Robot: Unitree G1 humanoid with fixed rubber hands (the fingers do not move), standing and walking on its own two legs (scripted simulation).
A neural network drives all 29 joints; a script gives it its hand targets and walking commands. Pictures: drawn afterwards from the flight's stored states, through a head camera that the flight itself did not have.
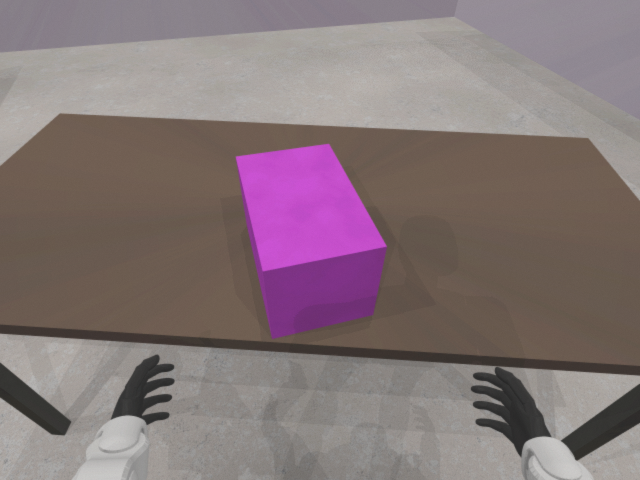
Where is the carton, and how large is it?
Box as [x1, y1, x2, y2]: [236, 144, 386, 338]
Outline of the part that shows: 328,144 236,156 246,222 272,338 370,315 373,312 386,246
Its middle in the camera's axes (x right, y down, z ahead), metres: -0.03 -0.02 +0.69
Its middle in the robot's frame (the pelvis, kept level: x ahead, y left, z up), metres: +0.51 +0.06 +0.00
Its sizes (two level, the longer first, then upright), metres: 0.286 0.179 0.172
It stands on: a table, 0.68 m high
